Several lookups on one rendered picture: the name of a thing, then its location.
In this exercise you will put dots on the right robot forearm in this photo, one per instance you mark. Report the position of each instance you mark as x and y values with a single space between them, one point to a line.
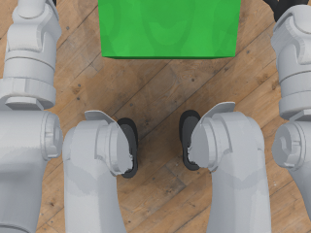
291 42

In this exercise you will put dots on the right robot upper arm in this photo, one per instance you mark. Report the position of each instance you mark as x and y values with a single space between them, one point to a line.
291 149

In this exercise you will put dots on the robot left shin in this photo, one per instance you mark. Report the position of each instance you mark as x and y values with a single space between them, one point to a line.
96 115

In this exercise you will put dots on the robot right hand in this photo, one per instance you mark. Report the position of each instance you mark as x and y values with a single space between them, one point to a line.
279 7

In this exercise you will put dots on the carton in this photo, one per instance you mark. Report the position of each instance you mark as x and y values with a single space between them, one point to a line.
168 29

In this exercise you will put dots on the left robot forearm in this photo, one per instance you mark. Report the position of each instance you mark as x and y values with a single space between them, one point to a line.
30 57

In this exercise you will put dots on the right robot thigh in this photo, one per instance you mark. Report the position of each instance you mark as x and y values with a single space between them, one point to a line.
226 144

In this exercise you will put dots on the left robot upper arm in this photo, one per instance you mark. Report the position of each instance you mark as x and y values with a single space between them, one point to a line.
28 140

